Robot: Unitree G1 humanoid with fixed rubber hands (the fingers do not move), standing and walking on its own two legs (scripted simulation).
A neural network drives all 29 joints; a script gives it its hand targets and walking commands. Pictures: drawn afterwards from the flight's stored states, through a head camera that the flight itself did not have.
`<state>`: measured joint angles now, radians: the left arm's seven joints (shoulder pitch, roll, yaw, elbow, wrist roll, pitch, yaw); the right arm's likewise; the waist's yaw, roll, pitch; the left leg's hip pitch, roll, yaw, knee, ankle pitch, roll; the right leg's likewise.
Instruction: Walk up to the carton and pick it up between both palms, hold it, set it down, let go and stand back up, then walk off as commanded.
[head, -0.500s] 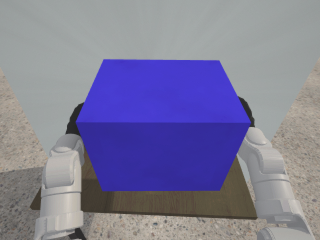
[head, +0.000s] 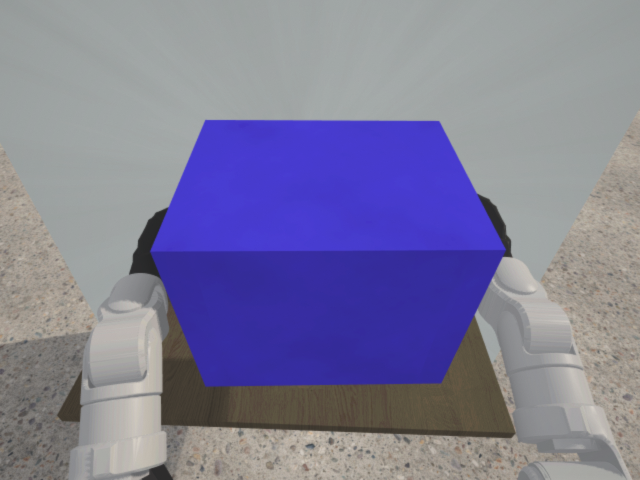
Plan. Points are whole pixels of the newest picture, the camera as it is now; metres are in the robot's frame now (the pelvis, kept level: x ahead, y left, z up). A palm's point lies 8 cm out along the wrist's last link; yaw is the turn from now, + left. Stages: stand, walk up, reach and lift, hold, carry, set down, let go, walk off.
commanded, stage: hold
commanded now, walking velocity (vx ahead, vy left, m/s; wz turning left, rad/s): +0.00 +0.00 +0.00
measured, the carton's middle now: (323, 252) +0.38 +0.00 +0.13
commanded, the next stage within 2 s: set down in 1.72 s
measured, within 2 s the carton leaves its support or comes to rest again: neither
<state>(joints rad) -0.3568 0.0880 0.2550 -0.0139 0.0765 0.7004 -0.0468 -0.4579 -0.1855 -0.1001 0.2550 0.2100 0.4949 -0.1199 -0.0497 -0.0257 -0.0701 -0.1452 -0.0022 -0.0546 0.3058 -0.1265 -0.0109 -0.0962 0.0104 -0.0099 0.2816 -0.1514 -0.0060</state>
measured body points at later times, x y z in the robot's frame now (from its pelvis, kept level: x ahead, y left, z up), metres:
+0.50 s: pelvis +0.00 +0.00 +0.00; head -0.04 +0.01 +0.45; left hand +0.35 +0.20 +0.16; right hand +0.36 -0.20 +0.17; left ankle +0.03 +0.12 -0.75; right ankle +0.00 -0.12 -0.75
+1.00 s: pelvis +0.00 +0.00 +0.00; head -0.04 +0.02 +0.45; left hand +0.34 +0.20 +0.15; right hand +0.35 -0.20 +0.16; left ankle +0.03 +0.12 -0.75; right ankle +0.00 -0.12 -0.75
